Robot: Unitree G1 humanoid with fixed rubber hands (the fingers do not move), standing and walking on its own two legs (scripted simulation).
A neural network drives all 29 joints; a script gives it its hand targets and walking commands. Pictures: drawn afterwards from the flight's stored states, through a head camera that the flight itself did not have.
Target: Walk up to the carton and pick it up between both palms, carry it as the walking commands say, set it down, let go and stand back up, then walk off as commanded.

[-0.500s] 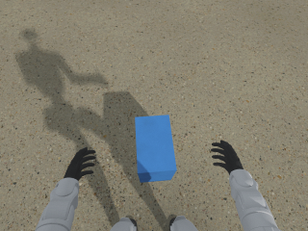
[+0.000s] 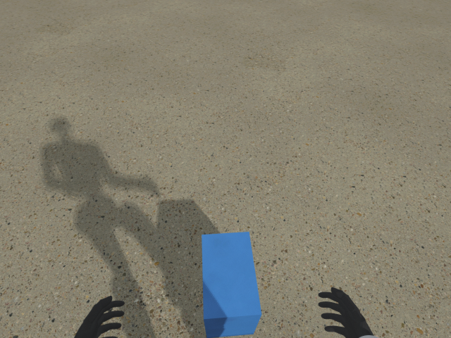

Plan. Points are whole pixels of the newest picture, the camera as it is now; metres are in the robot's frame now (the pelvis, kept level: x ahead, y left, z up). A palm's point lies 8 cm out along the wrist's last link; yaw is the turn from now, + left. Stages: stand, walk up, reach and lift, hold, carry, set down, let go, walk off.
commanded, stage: let go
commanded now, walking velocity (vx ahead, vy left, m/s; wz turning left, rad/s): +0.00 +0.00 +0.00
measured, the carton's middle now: (227, 285) +0.45 -0.03 -0.63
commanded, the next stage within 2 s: stand in 0.20 s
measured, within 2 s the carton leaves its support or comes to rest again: neither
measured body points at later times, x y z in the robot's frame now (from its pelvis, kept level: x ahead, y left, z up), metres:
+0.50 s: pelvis +0.00 -0.02 +0.00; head -0.06 -0.02 +0.44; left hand +0.12 +0.26 -0.09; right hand +0.12 -0.31 -0.09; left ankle -0.04 +0.11 -0.74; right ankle -0.04 -0.14 -0.74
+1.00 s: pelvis -0.07 -0.01 -0.01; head -0.12 +0.00 +0.44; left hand -0.01 +0.28 -0.12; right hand +0.01 -0.31 -0.11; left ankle -0.04 +0.11 -0.74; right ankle -0.04 -0.14 -0.74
